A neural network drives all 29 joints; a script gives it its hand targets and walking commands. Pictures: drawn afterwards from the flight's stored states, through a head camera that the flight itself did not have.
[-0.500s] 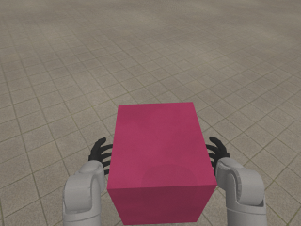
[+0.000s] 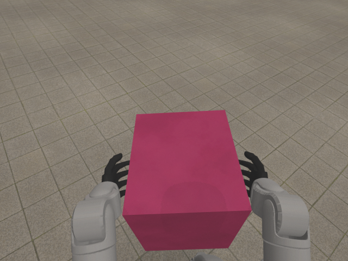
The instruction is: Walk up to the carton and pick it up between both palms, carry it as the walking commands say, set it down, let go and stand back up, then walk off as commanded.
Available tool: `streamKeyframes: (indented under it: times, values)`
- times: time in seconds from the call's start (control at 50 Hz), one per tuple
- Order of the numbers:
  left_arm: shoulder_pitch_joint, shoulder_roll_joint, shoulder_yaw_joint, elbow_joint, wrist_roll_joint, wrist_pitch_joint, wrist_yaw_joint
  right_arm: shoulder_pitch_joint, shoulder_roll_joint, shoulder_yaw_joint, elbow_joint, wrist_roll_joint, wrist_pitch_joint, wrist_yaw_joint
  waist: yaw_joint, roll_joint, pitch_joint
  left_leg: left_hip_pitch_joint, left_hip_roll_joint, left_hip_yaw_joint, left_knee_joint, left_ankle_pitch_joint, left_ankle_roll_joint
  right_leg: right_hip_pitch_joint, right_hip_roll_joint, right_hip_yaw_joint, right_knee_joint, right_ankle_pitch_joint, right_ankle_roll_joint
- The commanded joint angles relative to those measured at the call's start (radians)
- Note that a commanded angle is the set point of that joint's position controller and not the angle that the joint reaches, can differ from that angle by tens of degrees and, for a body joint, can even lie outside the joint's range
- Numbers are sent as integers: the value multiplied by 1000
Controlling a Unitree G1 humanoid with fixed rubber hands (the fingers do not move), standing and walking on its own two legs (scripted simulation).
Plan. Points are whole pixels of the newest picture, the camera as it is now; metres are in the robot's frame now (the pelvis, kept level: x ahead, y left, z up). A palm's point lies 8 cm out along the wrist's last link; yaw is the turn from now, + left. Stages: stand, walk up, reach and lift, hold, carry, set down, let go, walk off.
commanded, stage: carry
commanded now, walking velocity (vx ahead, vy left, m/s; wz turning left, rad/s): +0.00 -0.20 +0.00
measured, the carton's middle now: (183, 183) +0.31 -0.01 +0.00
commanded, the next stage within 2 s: none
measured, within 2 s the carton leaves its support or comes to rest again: neither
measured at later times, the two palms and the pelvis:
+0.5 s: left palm (176, 257) +0.13 +0.02 +0.06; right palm out of the picture +0.14 -0.28 +0.09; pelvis -0.12 -0.14 +0.00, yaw +1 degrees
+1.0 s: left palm out of the picture +0.02 -0.14 +0.06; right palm out of the picture +0.01 -0.44 +0.08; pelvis -0.24 -0.28 +0.00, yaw +1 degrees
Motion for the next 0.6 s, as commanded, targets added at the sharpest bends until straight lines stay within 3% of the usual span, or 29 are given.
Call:
streamKeyframes:
  times: [0.0, 0.02, 0.04, 0.06, 0.08, 0.1, 0.12, 0.14, 0.16, 0.18, 0.2, 0.24, 0.32, 0.34, 0.36, 0.38, 0.4, 0.42, 0.44, 0.46, 0.48, 0.52, 0.58]
  values:
    - [-664, -891, -803, -209, -426, -24, -216, -516, 936, 689, -154, 399, -53, 328, 38, 383, -375, 158, 225, -153, -251, 87, 49, 140, -70, 35, -154, 53, 9]
    - [-620, -881, -794, -167, -421, -15, -221, -511, 922, 689, -141, 386, -48, 321, 46, 378, -370, 138, 226, -137, -226, 45, 45, 205, -56, 14, -269, 93, 13]
    - [-606, -886, -791, -157, -434, -12, -227, -486, 919, 696, -144, 374, -46, 311, 49, 323, -381, 135, 201, -121, -151, 23, 32, 271, -50, 23, -383, 80, 11]
    - [-581, -893, -780, -127, -442, -7, -240, -491, 913, 715, -165, 368, -45, 301, 43, 156, -411, 83, 141, -62, -44, -61, 12, 371, -77, 80, -495, 83, -1]
    - [-550, -883, -763, -74, -445, 3, -254, -470, 889, 709, -148, 341, -40, 289, 40, -90, -366, -71, 54, -5, 107, -197, -27, 429, -222, 276, -578, 229, -37]
    - [-533, -886, -745, -43, -442, 2, -264, -499, 870, 717, -169, 332, -38, 281, 33, -308, -342, -181, -31, 26, 265, -377, -75, 402, -335, 378, -549, 408, -95]
    - [-517, -925, -742, -7, -441, -3, -278, -536, 885, 728, -195, 331, -47, 278, 38, -307, -367, -167, -31, -16, 356, -368, -63, 389, -327, 293, -522, 482, -137]
    - [-480, -947, -744, 0, -425, -12, -282, -558, 903, 750, -239, 349, -47, 282, 39, -282, -328, -129, -28, -12, 346, -302, -61, 317, -277, 230, -509, 484, -150]
    - [-473, -941, -733, -12, -424, -14, -283, -601, 906, 761, -276, 375, -49, 284, 40, -235, -311, -111, -24, -10, 377, -268, -58, 289, -249, 208, -513, 408, -144]
    - [-506, -946, -736, -31, -435, -13, -277, -607, 915, 751, -262, 383, -45, 285, 37, -200, -315, -123, -14, -17, 368, -275, -55, 325, -229, 184, -482, 477, -131]
    - [-507, -938, -722, -34, -425, -16, -271, -619, 914, 764, -265, 396, -43, 287, 40, -208, -316, -134, -19, -8, 361, -284, -50, 324, -231, 201, -477, 516, -137]
    - [-526, -930, -697, -38, -421, -19, -268, -643, 911, 761, -244, 410, -38, 285, 50, -203, -377, -108, -40, -8, 292, -249, -33, 397, -251, 211, -487, 416, -149]
    - [-555, -895, -732, -147, -417, -30, -240, -551, 918, 724, -168, 428, -32, 298, 56, -77, -447, 37, -75, 12, 32, -223, -9, 416, -255, 215, -509, 279, -146]
    - [-552, -893, -744, -153, -410, -32, -233, -519, 915, 719, -151, 427, -35, 307, 47, -27, -456, 143, -75, 26, -103, -168, 1, 365, -232, 184, -524, 233, -105]
    - [-550, -881, -745, -135, -392, -26, -224, -506, 925, 705, -119, 423, -33, 313, 30, 67, -468, 313, -12, -11, -283, -48, 23, 260, -199, 114, -488, 196, -52]
    - [-544, -874, -745, -136, -376, -20, -218, -487, 910, 693, -99, 416, -35, 319, 23, 319, -446, 414, 166, -269, -391, -131, 77, 95, -119, 79, -336, 131, -15]
    - [-577, -887, -750, -143, -374, -21, -214, -503, 900, 684, -104, 410, -40, 326, 25, 567, -421, 433, 413, -555, -391, 111, 179, -103, -24, 32, -123, -56, 15]
    - [-633, -887, -757, -144, -371, -26, -209, -499, 921, 680, -94, 420, -44, 336, 26, 486, -323, 363, 472, -542, -364, 286, 233, -176, -9, 104, 68, -105, 21]
    - [-674, -907, -795, -164, -401, -23, -211, -482, 938, 654, -66, 412, -56, 342, 15, 498, -324, 275, 458, -484, -363, 223, 259, -144, -49, 173, 216, -76, 4]
    - [-719, -916, -825, -186, -417, -25, -215, -481, 946, 634, -61, 399, -69, 345, 13, 444, -298, 192, 399, -372, -374, 193, 214, -75, -84, 170, 281, 2, 9]
    - [-730, -935, -830, -175, -423, -32, -214, -550, 947, 651, -119, 417, -70, 347, 19, 375, -296, 224, 311, -267, -357, 173, 161, -75, -64, 133, 246, 67, 17]
    - [-677, -927, -804, -178, -425, -40, -217, -602, 944, 695, -191, 432, -74, 335, 29, 281, -311, 254, 230, -164, -304, 189, 82, -63, -56, 82, 124, 101, 22]
    - [-627, -917, -790, -147, -450, -29, -224, -603, 900, 695, -244, 405, -65, 307, 27, 286, -342, 241, 235, -156, -271, 261, 89, 57, -21, -5, -69, 36, 48]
